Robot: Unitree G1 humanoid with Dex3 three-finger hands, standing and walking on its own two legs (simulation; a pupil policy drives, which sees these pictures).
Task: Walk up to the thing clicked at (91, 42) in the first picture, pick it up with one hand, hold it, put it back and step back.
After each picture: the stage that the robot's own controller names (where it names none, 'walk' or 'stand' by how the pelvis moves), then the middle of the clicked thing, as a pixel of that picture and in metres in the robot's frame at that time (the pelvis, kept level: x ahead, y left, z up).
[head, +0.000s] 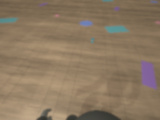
stand; (92, 40) +1.95 -0.01 -0.72
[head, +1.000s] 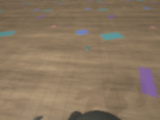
walk; (87, 48) +1.81 +0.25 -0.71
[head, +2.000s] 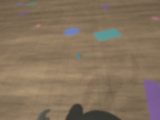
walk; (78, 56) +1.23 +0.35 -0.72
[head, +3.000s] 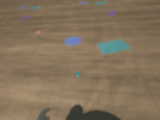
walk; (78, 74) +0.81 +0.28 -0.72
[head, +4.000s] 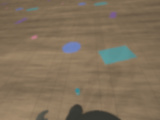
walk; (77, 91) +0.50 +0.24 -0.71
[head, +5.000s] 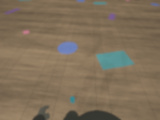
stand; (72, 99) +0.36 +0.19 -0.71
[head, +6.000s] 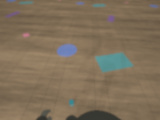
stand; (71, 103) +0.34 +0.20 -0.72
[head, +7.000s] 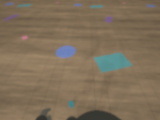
stand; (71, 104) +0.33 +0.22 -0.73
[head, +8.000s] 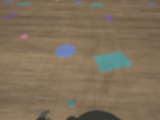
stand; (71, 103) +0.32 +0.22 -0.73
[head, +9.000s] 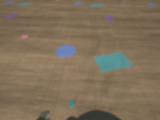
stand; (71, 104) +0.32 +0.22 -0.73
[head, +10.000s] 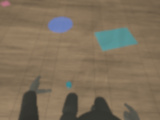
go down; (69, 85) +0.36 +0.21 -0.59
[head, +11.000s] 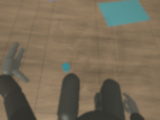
go down; (66, 67) +0.41 +0.23 -0.32
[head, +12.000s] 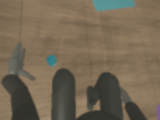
close in; (51, 61) +0.39 +0.26 -0.25
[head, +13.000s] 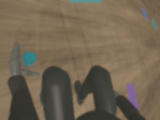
close; (29, 60) +0.39 +0.27 -0.22
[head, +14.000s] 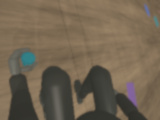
close; (28, 60) +0.38 +0.28 -0.22
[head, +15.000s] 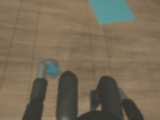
lift; (53, 69) +0.31 +0.26 -0.10
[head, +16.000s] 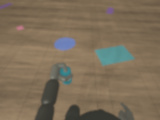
lift; (66, 75) +0.32 +0.17 +0.04
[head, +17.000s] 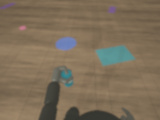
hold; (67, 78) +0.31 +0.17 +0.00
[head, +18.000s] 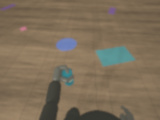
hold; (68, 77) +0.32 +0.17 +0.00
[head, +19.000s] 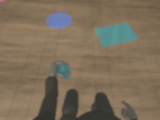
crouch; (64, 71) +0.36 +0.18 -0.07
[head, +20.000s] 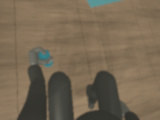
lower; (46, 59) +0.41 +0.25 -0.17
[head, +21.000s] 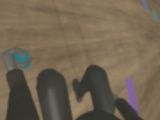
lower; (23, 60) +0.39 +0.28 -0.23
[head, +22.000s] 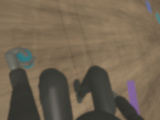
lower; (26, 59) +0.39 +0.28 -0.23
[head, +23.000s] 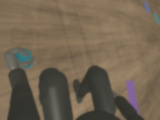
lower; (25, 59) +0.39 +0.28 -0.22
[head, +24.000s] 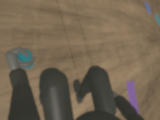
lower; (26, 59) +0.39 +0.28 -0.22
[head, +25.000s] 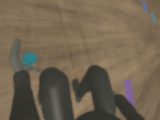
withdraw; (28, 60) +0.37 +0.26 -0.23
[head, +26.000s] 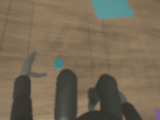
walk; (58, 64) +0.38 +0.23 -0.28
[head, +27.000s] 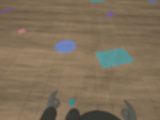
stand; (71, 102) +0.32 +0.18 -0.65
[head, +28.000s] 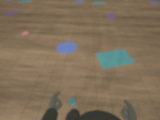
stand; (72, 101) +0.34 +0.19 -0.66
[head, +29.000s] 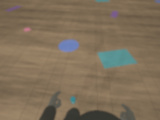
stand; (73, 100) +0.34 +0.18 -0.67
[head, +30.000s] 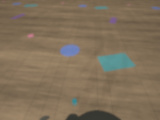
walk; (74, 102) +0.37 +0.18 -0.72
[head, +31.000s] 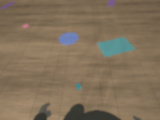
walk; (78, 86) +0.47 +0.17 -0.71
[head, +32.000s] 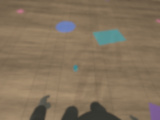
walk; (75, 68) +0.74 +0.18 -0.71
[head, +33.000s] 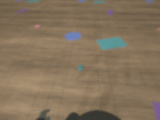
stand; (80, 68) +0.94 +0.22 -0.71
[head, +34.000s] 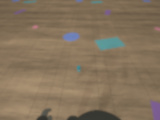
stand; (78, 68) +0.94 +0.22 -0.73
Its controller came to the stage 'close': yes
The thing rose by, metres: 0.70
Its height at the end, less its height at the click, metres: +0.00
